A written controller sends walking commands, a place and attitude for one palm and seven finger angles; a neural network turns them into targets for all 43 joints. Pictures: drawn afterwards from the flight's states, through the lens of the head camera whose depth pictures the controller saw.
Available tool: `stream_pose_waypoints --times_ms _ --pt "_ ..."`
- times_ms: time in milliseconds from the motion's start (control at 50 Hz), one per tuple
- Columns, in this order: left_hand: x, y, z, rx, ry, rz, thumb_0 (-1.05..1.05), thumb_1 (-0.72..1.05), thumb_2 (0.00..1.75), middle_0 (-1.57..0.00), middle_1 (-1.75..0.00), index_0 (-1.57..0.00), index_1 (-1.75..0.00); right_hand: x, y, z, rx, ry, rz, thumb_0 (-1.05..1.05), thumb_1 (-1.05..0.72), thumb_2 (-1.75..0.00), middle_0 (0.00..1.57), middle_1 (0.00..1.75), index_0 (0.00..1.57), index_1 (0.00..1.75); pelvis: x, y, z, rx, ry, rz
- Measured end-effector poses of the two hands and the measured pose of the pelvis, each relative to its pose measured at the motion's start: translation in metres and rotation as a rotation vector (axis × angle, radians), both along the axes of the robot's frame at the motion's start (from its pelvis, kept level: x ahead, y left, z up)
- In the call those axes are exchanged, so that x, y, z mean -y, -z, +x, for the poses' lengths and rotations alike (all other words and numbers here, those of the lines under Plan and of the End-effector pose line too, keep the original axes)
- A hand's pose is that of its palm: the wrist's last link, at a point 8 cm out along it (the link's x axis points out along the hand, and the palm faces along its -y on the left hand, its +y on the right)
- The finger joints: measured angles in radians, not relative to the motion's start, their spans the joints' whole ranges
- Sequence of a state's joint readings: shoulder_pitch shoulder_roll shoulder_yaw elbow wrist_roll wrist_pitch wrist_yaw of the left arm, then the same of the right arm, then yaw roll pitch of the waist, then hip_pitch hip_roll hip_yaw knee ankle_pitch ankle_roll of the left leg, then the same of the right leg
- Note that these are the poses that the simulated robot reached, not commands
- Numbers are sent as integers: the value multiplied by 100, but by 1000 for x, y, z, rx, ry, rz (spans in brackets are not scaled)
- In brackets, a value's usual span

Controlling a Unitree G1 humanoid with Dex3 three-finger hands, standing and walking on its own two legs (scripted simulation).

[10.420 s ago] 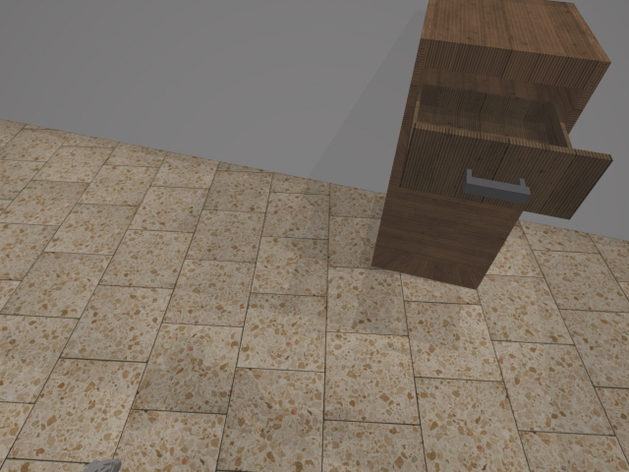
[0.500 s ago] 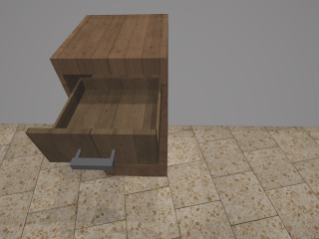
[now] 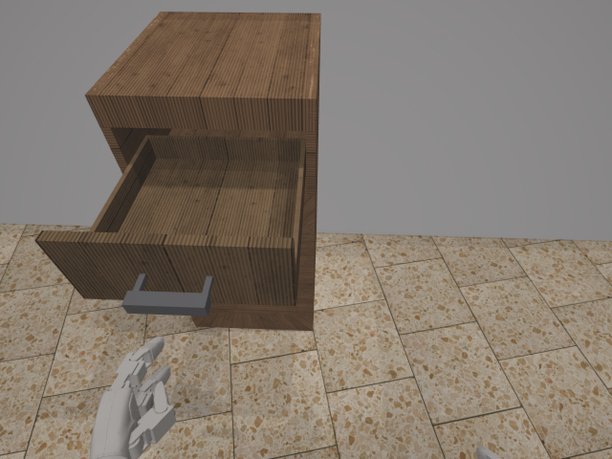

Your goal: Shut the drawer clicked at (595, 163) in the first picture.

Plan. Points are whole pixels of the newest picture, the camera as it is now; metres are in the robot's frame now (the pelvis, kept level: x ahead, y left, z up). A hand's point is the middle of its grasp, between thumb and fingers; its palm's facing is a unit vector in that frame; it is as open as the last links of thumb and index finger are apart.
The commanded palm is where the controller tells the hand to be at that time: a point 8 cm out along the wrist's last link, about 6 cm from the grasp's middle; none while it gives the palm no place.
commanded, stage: raise the hand and make a fist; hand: left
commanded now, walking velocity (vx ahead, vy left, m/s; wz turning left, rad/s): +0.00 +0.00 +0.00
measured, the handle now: (171, 291) +0.36 +0.23 -0.01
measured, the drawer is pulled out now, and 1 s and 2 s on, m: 0.29 0.29 0.29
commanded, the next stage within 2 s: bring the fist close to the handle in 1.72 s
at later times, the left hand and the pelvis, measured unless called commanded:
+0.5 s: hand (164, 430) +0.16 +0.18 +0.00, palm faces -0.04 -1.00 -0.04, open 4.6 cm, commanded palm +0.12 +0.23 +0.01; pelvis -0.02 +0.00 -0.07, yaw +1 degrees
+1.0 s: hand (154, 410) +0.17 +0.18 +0.05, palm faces +0.02 -1.00 -0.06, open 3.1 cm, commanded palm +0.13 +0.23 +0.06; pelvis +0.00 +0.02 -0.04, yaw +1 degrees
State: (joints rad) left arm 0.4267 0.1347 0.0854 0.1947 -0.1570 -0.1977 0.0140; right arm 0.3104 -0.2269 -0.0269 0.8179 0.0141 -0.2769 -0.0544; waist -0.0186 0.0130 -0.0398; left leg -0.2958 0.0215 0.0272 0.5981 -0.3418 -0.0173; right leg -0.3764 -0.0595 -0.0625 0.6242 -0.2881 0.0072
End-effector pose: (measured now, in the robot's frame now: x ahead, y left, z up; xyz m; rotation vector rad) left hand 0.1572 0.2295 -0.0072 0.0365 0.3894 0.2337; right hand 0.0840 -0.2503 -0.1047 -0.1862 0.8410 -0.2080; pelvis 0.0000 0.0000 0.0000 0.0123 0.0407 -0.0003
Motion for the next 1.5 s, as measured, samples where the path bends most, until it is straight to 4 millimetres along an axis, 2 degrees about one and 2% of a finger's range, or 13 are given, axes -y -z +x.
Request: stream_pose_waypoints --times_ms 60,120,200,280,360,480,580,680,760,860,1100,1260,1500 --pt "4 -24 16 287 100 -9 1 91 89 -29 -39 -29 -40 13 -20 48 206 -50 -42 1 -91 -90 20 30 20 30 3 15 -7 -60 13 7" --pt "9 -20 7 433 227 2 1 91 89 -34 -45 -34 -45 20 -37 90 371 -115 -81 1 -91 -90 20 30 20 30 6 35 -14 -107 17 9" --pt "5 11 -21 349 249 -49 1 91 89 -42 -53 -41 -53 16 -49 130 495 -176 -110 1 -91 -90 20 30 20 30 8 56 -17 -140 7 5" --pt "-6 24 -46 274 156 -46 1 90 89 -50 -61 -49 -62 -5 -44 147 521 -230 -100 1 -91 -90 20 30 20 30 8 67 -18 -150 -15 -18" --pt "-9 9 -45 347 153 3 2 90 90 -57 -70 -57 -70 -32 -20 139 450 -277 -48 1 -91 -90 20 30 20 30 7 72 -20 -150 -32 -43" --pt "-2 -10 -16 361 266 -2 2 90 90 -69 -83 -69 -83 -58 16 94 292 -228 64 1 -90 -90 21 30 20 30 2 68 -24 -141 -34 -56" --pt "-4 -18 -9 292 260 -10 2 90 90 -79 -94 -79 -94 -57 23 57 208 -134 92 1 -90 -90 21 30 21 30 -4 57 -21 -136 -18 -44" --pt "-14 -28 -16 300 214 19 2 90 90 -89 -104 -89 -105 -39 18 42 178 -98 39 2 -90 -90 21 30 21 30 -8 52 -18 -133 -12 -39" --pt "-17 -34 -20 323 208 28 2 90 90 -97 -113 -97 -114 -26 9 47 196 -103 -16 2 -90 -90 21 30 20 30 -12 51 -16 -129 -15 -43" --pt "-10 -40 -15 352 229 13 2 90 90 -107 -124 -107 -125 -22 -7 68 268 -123 -48 2 -90 -90 21 30 20 30 -15 49 -11 -120 -18 -47" --pt "-3 -69 -7 370 208 40 2 90 90 -131 -149 -130 -150 -59 -30 115 382 -195 46 1 -90 -90 21 30 20 30 -15 38 4 -84 -18 -45" --pt "-8 -83 -13 364 199 61 2 90 90 -138 -157 -138 -158 -65 -28 119 363 -219 75 1 -90 -90 21 30 20 30 -11 32 10 -63 -25 -45" --pt "-5 -91 -5 363 214 48 2 90 90 -140 -160 -140 -160 -40 -32 108 367 -175 41 1 -90 -90 21 30 20 30 -5 24 13 -38 -21 -36"
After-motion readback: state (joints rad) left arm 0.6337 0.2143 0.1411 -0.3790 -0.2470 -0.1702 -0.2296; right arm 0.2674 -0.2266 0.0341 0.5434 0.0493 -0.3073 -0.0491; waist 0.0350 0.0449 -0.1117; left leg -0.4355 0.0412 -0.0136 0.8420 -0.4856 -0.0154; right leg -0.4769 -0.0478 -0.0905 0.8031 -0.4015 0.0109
